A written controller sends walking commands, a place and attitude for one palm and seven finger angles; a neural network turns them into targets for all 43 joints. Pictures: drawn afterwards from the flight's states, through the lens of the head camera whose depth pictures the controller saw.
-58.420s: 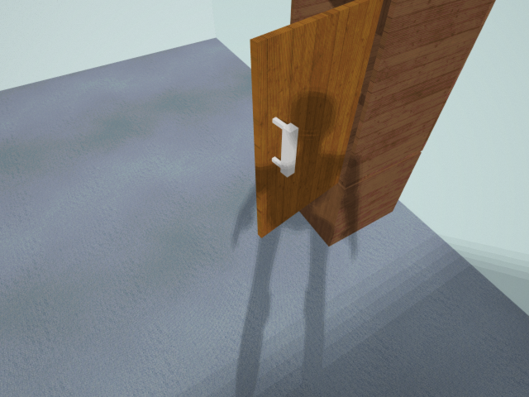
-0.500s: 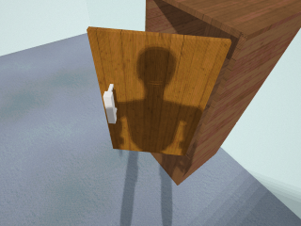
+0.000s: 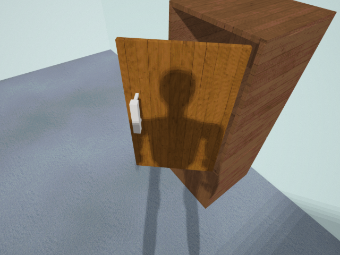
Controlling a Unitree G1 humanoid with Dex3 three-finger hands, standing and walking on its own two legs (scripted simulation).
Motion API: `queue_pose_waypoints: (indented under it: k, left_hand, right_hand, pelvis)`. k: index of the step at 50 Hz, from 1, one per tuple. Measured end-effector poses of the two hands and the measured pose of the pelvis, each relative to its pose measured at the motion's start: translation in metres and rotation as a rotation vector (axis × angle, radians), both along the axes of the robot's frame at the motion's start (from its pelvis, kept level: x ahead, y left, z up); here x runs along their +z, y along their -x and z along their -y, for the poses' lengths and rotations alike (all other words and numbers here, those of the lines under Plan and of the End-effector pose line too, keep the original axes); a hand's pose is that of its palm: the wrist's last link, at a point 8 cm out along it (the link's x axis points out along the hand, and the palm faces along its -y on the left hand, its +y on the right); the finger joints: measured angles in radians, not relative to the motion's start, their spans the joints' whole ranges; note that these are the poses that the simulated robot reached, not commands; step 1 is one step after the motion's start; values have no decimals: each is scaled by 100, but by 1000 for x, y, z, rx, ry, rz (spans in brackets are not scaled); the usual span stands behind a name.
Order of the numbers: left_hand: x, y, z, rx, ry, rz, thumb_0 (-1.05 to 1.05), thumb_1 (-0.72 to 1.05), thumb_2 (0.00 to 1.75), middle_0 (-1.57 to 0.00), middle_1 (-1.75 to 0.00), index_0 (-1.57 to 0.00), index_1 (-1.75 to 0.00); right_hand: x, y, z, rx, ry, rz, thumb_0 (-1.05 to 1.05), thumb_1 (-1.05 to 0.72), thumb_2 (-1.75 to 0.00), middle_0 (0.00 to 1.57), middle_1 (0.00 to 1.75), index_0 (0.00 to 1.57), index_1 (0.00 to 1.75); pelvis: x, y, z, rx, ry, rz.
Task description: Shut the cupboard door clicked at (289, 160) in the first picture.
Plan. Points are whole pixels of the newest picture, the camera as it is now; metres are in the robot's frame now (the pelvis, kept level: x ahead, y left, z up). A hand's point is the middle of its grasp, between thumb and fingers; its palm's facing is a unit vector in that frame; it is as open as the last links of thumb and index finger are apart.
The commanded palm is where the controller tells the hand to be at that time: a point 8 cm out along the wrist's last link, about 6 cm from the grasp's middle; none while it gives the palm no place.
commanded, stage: come to a stop and stand still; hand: left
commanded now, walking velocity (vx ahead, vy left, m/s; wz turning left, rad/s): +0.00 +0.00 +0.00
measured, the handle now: (137, 113) +0.54 +0.15 +0.01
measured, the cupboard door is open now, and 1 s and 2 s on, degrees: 48 48 48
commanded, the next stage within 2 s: look again from close up in 0.38 s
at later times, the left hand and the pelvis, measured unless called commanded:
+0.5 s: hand out of the picture -0.05 +0.14 -0.18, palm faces +0.04 -0.99 -0.13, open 7.4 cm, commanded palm none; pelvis -0.01 -0.01 +0.00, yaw +1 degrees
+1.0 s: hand out of the picture +0.08 +0.24 -0.15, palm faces +0.03 -0.95 -0.32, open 7.4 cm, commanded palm none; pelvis +0.00 +0.00 +0.00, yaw +1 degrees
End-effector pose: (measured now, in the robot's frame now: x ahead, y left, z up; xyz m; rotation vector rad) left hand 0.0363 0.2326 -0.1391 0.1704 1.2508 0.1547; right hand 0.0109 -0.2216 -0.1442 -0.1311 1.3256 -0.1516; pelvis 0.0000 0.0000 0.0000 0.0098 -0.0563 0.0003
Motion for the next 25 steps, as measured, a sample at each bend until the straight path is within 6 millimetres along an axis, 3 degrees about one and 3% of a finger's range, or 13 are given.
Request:
queue_pose_waypoints:
  k: [14, 19, 25]
  left_hand:
    - [-10, 89, 29, 62, 59, -190, 1, 91, 90, -20, -30, -20, -29]
    - [-12, 101, 38, 74, 79, -221, 1, 91, 90, -20, -30, -20, -29]
    - [-14, 95, 44, 57, 94, -209, 1, 91, 90, -20, -30, -20, -29]
  right_hand:
    - [-1, 65, -8, -21, -31, -149, 1, -91, -90, 20, 30, 20, 30]
    - [0, 72, -11, -27, -35, -168, 1, -91, -90, 20, 30, 20, 30]
    - [-1, 66, -15, -24, -45, -151, 1, -91, -90, 20, 30, 20, 30]
  pelvis:
    - [0, 15, 7, 11, 1, -20]
    - [-1, 15, 8, 12, 2, -24]
    - [-2, 15, 9, 15, 0, -25]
